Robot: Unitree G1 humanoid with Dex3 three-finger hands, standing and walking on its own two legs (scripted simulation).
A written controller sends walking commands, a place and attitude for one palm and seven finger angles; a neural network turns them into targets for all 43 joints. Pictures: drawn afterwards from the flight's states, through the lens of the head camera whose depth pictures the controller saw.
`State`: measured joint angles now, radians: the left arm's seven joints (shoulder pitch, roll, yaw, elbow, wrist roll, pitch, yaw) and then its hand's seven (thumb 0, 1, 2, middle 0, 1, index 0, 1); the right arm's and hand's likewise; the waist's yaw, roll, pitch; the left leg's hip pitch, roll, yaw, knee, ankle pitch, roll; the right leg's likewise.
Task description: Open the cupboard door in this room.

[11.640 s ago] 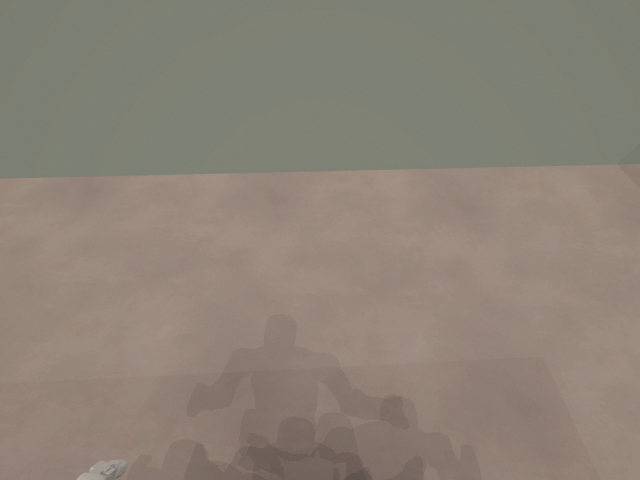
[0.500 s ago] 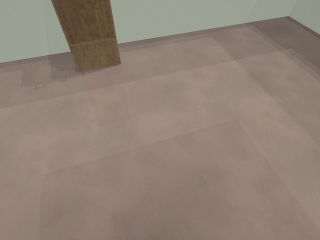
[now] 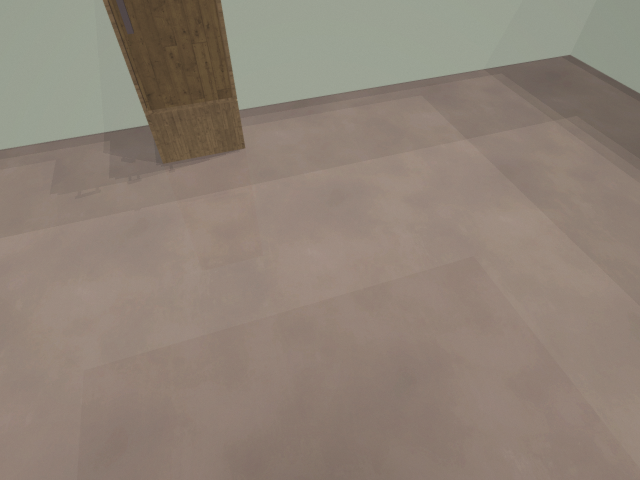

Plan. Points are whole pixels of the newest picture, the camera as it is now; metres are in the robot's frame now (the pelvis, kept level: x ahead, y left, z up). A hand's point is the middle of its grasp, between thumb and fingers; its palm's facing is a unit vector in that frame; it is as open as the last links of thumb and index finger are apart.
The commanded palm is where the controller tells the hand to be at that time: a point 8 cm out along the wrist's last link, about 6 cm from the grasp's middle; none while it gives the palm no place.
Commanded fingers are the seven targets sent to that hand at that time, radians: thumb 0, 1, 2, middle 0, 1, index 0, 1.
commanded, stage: turn or walk to find it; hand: left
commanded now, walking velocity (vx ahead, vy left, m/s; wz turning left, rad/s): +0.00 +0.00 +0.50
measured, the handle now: (123, 8) +1.61 +0.83 -0.03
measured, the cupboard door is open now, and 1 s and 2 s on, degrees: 0 0 0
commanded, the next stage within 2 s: stand and wait in 0.18 s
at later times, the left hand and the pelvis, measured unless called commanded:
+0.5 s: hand out of the picture +0.00 +0.23 -0.17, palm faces +0.19 -0.96 -0.22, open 7.4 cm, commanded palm none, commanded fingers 0.00 0.90 0.90 -0.20 -0.30 -0.20 -0.30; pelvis -0.03 +0.02 +0.00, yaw +10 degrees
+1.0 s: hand out of the picture -0.07 +0.16 -0.15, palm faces +0.40 -0.88 -0.27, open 7.4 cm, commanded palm none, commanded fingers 0.00 0.90 0.90 -0.20 -0.30 -0.20 -0.30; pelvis -0.03 -0.04 +0.01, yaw +23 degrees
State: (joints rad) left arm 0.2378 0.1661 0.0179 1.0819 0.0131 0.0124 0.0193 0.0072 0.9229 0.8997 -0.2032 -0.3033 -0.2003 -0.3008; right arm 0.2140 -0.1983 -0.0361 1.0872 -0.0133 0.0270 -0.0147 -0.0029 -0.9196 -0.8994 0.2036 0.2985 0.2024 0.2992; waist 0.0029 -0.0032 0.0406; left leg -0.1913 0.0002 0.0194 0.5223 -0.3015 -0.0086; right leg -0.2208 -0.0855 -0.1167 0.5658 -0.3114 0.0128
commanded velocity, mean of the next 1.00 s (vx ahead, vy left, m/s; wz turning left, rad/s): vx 0.00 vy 0.00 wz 0.39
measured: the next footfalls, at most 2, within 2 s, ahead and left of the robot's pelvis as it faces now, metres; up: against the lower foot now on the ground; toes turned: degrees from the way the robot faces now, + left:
right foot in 0.72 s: +0.03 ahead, -0.12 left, +0.00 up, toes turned +11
left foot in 1.18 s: -0.08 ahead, +0.11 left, +0.00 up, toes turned +32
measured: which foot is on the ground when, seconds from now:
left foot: down 0.00-0.72, up 0.74-1.00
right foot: down 0.00-0.34, up 0.36-0.70, down 0.72-1.00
